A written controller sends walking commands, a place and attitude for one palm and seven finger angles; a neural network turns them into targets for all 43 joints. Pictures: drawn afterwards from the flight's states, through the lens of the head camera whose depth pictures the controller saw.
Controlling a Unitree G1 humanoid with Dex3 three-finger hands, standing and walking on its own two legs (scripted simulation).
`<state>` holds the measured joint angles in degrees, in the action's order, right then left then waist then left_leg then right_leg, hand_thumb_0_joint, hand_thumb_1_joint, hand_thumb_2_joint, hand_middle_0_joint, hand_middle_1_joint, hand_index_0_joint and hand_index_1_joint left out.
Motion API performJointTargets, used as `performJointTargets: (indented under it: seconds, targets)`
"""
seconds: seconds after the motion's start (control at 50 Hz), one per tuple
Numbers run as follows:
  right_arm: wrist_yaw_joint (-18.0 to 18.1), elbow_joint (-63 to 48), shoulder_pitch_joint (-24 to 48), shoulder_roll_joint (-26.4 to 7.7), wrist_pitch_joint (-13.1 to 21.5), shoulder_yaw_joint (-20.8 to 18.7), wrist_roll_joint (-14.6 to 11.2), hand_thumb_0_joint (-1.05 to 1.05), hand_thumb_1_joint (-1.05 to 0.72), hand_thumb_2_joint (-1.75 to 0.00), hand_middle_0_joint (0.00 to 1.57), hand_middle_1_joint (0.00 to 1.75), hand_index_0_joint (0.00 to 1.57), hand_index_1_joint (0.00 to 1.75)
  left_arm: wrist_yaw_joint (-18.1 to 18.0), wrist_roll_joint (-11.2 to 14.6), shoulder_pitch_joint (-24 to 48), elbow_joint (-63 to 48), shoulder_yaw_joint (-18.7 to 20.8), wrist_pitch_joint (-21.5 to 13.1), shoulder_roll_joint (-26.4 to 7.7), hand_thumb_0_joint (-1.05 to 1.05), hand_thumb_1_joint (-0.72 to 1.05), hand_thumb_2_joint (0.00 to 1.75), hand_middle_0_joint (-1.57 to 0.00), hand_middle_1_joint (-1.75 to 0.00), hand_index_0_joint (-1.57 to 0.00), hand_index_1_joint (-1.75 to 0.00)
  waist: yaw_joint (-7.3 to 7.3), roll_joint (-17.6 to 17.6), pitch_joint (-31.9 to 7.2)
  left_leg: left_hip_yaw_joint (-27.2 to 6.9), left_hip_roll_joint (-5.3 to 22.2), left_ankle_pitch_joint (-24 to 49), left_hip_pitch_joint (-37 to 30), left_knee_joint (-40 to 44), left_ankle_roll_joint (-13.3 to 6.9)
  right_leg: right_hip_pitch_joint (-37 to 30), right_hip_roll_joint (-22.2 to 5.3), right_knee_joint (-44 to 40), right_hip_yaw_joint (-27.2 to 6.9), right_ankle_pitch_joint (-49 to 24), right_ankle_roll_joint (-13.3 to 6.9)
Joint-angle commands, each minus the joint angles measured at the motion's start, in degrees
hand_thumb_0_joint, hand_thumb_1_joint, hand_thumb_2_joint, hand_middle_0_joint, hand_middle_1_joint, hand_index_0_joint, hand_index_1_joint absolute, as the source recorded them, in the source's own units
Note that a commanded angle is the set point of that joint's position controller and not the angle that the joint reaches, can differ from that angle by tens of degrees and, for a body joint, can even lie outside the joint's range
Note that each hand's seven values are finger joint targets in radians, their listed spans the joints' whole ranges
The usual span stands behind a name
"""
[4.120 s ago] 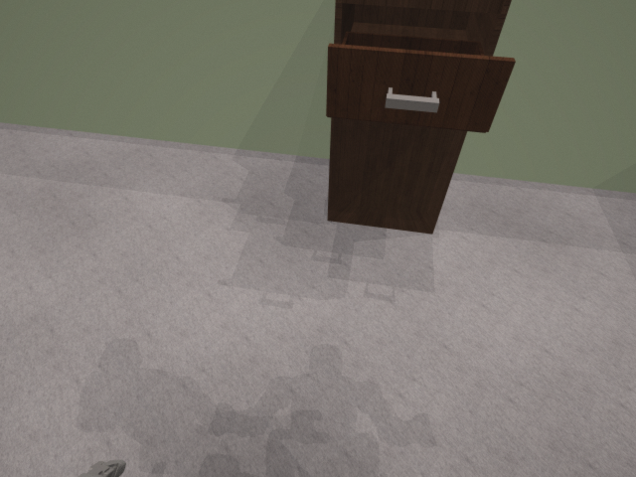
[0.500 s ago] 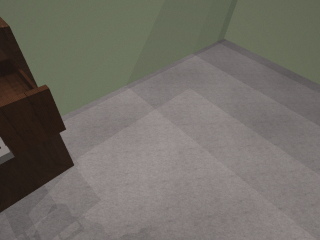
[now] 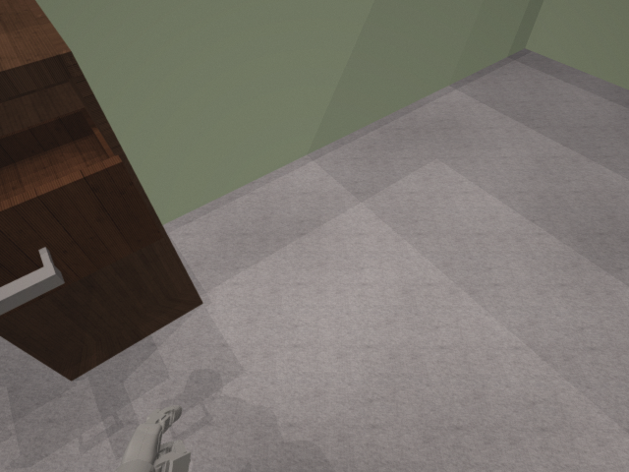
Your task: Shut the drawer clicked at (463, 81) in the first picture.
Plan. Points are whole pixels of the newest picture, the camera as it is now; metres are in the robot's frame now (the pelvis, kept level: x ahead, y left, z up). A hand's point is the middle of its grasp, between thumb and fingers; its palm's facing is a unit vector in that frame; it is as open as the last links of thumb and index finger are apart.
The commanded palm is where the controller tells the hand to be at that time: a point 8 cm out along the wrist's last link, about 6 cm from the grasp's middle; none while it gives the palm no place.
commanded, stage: turn to face it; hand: left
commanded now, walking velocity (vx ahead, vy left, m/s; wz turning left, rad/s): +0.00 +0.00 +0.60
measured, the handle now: (9, 284) +0.37 +0.43 +0.03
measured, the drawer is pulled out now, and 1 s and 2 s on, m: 0.30 0.30 0.30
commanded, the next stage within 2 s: take the last steps up to it in 0.90 s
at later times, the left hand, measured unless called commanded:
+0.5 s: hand out of the picture -0.12 +0.24 -0.18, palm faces +0.40 -0.87 -0.28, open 7.4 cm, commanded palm none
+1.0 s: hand out of the picture -0.01 +0.24 -0.14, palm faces +0.51 -0.82 -0.26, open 7.4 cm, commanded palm none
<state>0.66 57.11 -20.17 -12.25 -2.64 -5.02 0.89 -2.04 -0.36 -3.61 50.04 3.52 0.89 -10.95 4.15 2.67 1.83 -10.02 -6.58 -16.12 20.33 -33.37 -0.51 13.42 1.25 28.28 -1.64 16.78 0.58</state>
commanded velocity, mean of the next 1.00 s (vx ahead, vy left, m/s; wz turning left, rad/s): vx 0.01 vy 0.00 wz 0.41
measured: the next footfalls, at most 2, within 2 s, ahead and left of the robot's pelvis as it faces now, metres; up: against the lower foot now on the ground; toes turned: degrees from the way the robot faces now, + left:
left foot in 0.46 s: -0.03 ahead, +0.14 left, +0.00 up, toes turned +25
right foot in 0.94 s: +0.09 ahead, -0.05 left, +0.00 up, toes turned +27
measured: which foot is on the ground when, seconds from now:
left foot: up 0.00-0.44, down 0.46-0.94, up 0.96-1.00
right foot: down 0.00-0.46, up 0.48-0.92, down 0.94-1.00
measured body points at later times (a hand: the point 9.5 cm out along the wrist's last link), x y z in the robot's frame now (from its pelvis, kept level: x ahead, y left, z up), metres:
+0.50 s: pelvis -0.02 +0.03 -0.01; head +0.02 +0.07 +0.43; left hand -0.14 +0.28 -0.16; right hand +0.23 -0.17 -0.12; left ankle -0.06 +0.12 -0.74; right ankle -0.02 -0.11 -0.71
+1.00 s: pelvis -0.01 +0.02 +0.00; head +0.02 +0.01 +0.45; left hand -0.03 +0.28 -0.12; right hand +0.14 -0.17 -0.17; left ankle -0.07 +0.12 -0.71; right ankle +0.05 -0.07 -0.73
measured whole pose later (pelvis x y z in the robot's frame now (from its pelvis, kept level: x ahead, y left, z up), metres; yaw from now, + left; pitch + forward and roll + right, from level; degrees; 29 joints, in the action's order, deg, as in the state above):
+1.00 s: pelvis -0.01 +0.02 +0.00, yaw +31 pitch -2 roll +1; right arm 0.5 56.4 -14.5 -11.9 -2.8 -3.6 0.7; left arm -1.5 -1.1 -9.3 51.6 1.6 -0.1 -9.6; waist 1.9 2.9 3.4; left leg -3.7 -3.4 -26.4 18.1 -44.0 0.1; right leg 13.8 -1.2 32.5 4.0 16.9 -1.3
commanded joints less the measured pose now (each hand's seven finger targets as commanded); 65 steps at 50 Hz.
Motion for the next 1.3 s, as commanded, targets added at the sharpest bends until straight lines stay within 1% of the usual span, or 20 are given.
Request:
performJointTargets:
  seconds: [0.0,0.06,0.32,0.36,0.4,0.42,0.44,0.46,0.56,0.78,0.86,0.88,0.9,0.92,0.94,0.96,1.02,1.18,1.24,1.28]
  targets:
    - [-0.31,-6.69,3.62,-6.53,0.43,-2.16,0.56,0.0,-0.9,-0.9,0.2,0.3,0.2,0.3,-0.71,-0.23,-4.82,-4.23,2.6,-0.78,-12.41,0.0,0.9,0.9,-0.2,-0.3,-0.2,-0.3,-3.68,-13.37,-2.13,4.99,5.5,-14.61,13.78,-29.99,3.15,-4.69,-25.14,-13.33,-15.52,-12.23,-9.84]
    - [-1.71,-5.6,3.17,-5.7,-0.5,-1.93,0.34,0.0,-0.9,-0.9,0.2,0.3,0.2,0.3,-0.21,-0.4,-1.82,-4.58,1.18,-1.29,-8.39,0.0,0.9,0.9,-0.2,-0.3,-0.2,-0.3,-1.04,-11.11,3.09,8.13,7.76,-5.23,13.48,-37.86,4.37,0.61,-18.03,-11.34,-2.52,-16.35,-7.03]
    - [-2.45,-11.0,18.99,-5.72,-0.19,0.52,-0.2,0.0,-0.9,-0.9,0.2,0.3,0.2,0.3,0.32,-1.45,-15.67,-1.34,2.25,-0.75,-14.12,0.0,0.9,0.9,-0.2,-0.3,-0.2,-0.3,-7.59,-15.86,-1.79,15.37,7.5,-9.56,5.53,-14.26,4.21,-9.73,-21.27,-4.34,4.14,-33.04,-7.55]
    - [-2.29,-11.12,17.58,-5.99,0.34,0.78,-0.39,0.0,-0.9,-0.9,0.2,0.3,0.2,0.3,0.27,-1.52,-15.58,-0.75,2.62,-0.51,-14.6,0.0,0.9,0.9,-0.2,-0.3,-0.2,-0.3,-7.0,-15.99,-3.97,16.34,7.1,-8.45,0.77,-6.86,3.21,-10.39,-21.7,-1.28,5.46,-34.46,-6.59]
    - [-2.02,-10.27,12.69,-8.27,1.1,0.39,-0.06,0.0,-0.9,-0.9,0.2,0.3,0.2,0.3,0.59,-0.84,-15.12,-0.39,2.82,-0.35,-14.85,0.0,0.9,0.9,-0.2,-0.3,-0.2,-0.3,-3.97,-13.27,-7.02,16.78,6.82,2.47,-10.37,7.52,1.96,-6.85,-20.27,7.83,9.69,-32.83,-2.65]
    - [-1.78,-9.45,8.61,-13.68,1.8,-0.91,0.35,0.0,-0.9,-0.9,0.2,0.3,0.2,0.3,0.97,-0.41,-15.64,-1.3,2.57,-0.26,-12.95,0.0,0.9,0.9,-0.2,-0.3,-0.2,-0.3,-1.65,-1.41,-11.11,6.81,15.81,16.69,-24.42,11.26,-1.73,5.16,-16.89,20.08,12.21,-19.52,1.04]
    - [-1.43,-8.92,4.44,-20.18,1.9,-2.54,-0.01,0.0,-0.9,-0.9,0.2,0.3,0.2,0.3,1.39,-0.31,-13.74,-3.99,1.23,-0.27,-9.17,0.0,0.9,0.9,-0.2,-0.3,-0.2,-0.3,0.72,15.18,-12.62,-12.22,31.69,46.32,-31.45,10.07,-10.77,21.48,-9.26,32.72,10.81,20.73,5.01]
    - [-1.04,-7.64,1.35,-20.2,1.51,-2.19,-0.78,0.0,-0.9,-0.9,0.2,0.3,0.2,0.3,0.6,-0.78,-10.46,-4.82,0.88,0.7,-10.27,0.0,0.9,0.9,-0.2,-0.3,-0.2,-0.3,1.48,8.5,-12.35,-9.24,33.16,51.69,-28.78,8.22,-13.51,21.74,-9.61,36.98,4.53,21.68,4.27]
    - [0.02,-9.94,13.7,-12.5,2.19,0.07,-0.26,0.0,-0.9,-0.9,0.2,0.3,0.2,0.3,1.34,-0.51,-12.67,-0.23,1.41,1.03,-9.89,0.0,0.9,0.9,-0.2,-0.3,-0.2,-0.3,-4.42,6.26,-3.13,2.85,19.52,39.25,-13.84,11.12,-8.37,16.84,-8.06,38.24,3.17,6.94,4.94]
    - [0.27,-7.37,8.31,-10.47,1.96,-0.31,0.45,0.0,-0.9,-0.9,0.2,0.3,0.2,0.3,0.61,-0.2,-7.44,-2.29,0.6,0.69,-6.61,0.0,0.9,0.9,-0.2,-0.3,-0.2,-0.3,-2.8,6.47,-2.01,-5.19,19.26,33.2,-12.77,12.1,-10.46,9.88,-3.94,19.47,2.98,8.41,3.75]
    - [0.4,-6.51,8.61,-9.39,2.04,-0.41,0.17,0.0,-0.9,-0.9,0.2,0.3,0.2,0.3,0.19,-0.01,-10.51,-1.24,0.61,-0.38,-6.46,0.0,0.9,0.9,-0.2,-0.3,-0.2,-0.3,-4.86,4.3,-3.28,-6.88,17.42,33.05,-9.46,7.78,-8.56,-0.23,-2.38,4.03,3.31,-0.14,2.54]
    - [0.31,-6.25,8.51,-8.61,2.18,-0.29,-0.17,0.0,-0.9,-0.9,0.2,0.3,0.2,0.3,0.02,-0.04,-12.42,-0.67,0.81,-0.98,-6.81,0.0,0.9,0.9,-0.2,-0.3,-0.2,-0.3,-6.08,2.46,-4.23,-5.85,15.74,27.13,-6.47,5.07,-6.37,-6.23,-3.76,-4.52,2.55,-6.93,2.45]
    - [-0.02,-6.05,7.22,-5.96,2.46,0.06,-0.75,0.0,-0.9,-0.9,0.2,0.3,0.2,0.3,-0.29,-0.54,-13.71,-0.18,1.25,-1.72,-9.73,0.0,0.9,0.9,-0.2,-0.3,-0.2,-0.3,-5.94,-5.04,-6.25,-1.81,11.73,15.64,-0.05,-0.98,-2.71,-14.56,-11.09,-8.02,-4.1,-16.43,0.46]
    - [-0.25,-7.08,6.72,-2.81,2.5,0.67,-0.87,0.0,-0.9,-0.9,0.2,0.3,0.2,0.3,-0.49,-1.09,-14.94,0.14,1.89,-2.09,-13.57,0.0,0.9,0.9,-0.2,-0.3,-0.2,-0.3,-6.15,-16.75,-5.86,7.41,3.5,-11.03,8.87,-10.75,1.33,-17.66,-24.41,-8.71,-15.35,-28.44,-5.81]
    - [0.17,-6.97,7.57,-4.89,1.25,-0.13,-0.36,0.0,-0.9,-0.9,0.2,0.3,0.2,0.3,-0.33,-0.67,-15.78,-0.35,1.75,-1.84,-13.69,0.0,0.9,0.9,-0.2,-0.3,-0.2,-0.3,-7.04,-14.4,-5.96,5.3,4.85,-18.56,6.1,-20.21,1.44,-9.5,-27.7,-10.26,-15.88,-27.01,-10.47]
    - [0.14,-6.52,7.85,-4.83,0.4,-0.41,-0.16,0.0,-0.9,-0.9,0.2,0.3,0.2,0.3,-0.6,-0.65,-13.3,-0.51,1.94,-1.52,-12.68,0.0,0.9,0.9,-0.2,-0.3,-0.2,-0.3,-6.1,-16.33,-4.19,5.14,5.36,-18.07,6.89,-26.62,1.42,-6.22,-25.89,-11.19,-14.99,-24.56,-11.35]
    - [-0.88,-2.89,4.66,-4.04,0.13,-0.26,0.49,0.0,-0.9,-0.9,0.2,0.3,0.2,0.3,-0.03,-0.65,-8.65,-1.0,0.82,-1.69,-8.09,0.0,0.9,0.9,-0.2,-0.3,-0.2,-0.3,-3.75,-11.29,1.14,7.37,7.87,-6.69,7.98,-33.78,2.06,-1.05,-17.9,-14.41,-5.36,-5.14,-8.31]
    - [-1.76,-2.51,9.12,-1.06,2.14,0.67,0.84,0.0,-0.9,-0.9,0.2,0.3,0.2,0.3,0.85,-1.46,-18.91,5.88,0.71,-3.04,-7.94,0.0,0.9,0.9,-0.2,-0.3,-0.2,-0.3,-7.46,-12.17,4.0,14.0,10.33,-7.78,6.1,-12.92,1.75,-3.84,-17.51,-19.47,-6.53,11.12,-9.17]
    - [-1.59,-1.82,7.64,-0.23,3.09,1.19,0.59,0.0,-0.9,-0.9,0.2,0.3,0.2,0.3,1.08,-1.36,-19.44,7.8,0.81,-2.96,-8.37,0.0,0.9,0.9,-0.2,-0.3,-0.2,-0.3,-6.78,-12.44,2.46,15.68,9.51,-7.96,0.86,-5.35,1.03,-3.37,-16.69,-17.85,-5.57,9.39,-9.36]
    - [-1.16,0.1,3.2,0.2,3.91,1.58,0.49,0.0,-0.9,-0.9,0.2,0.3,0.2,0.3,1.21,-0.89,-18.26,8.82,0.76,-2.72,-7.88,0.0,0.9,0.9,-0.2,-0.3,-0.2,-0.3,-4.31,-11.22,1.22,17.77,8.36,-2.91,-9.23,4.27,0.8,1.13,-14.16,-14.19,-2.63,10.77,-7.62]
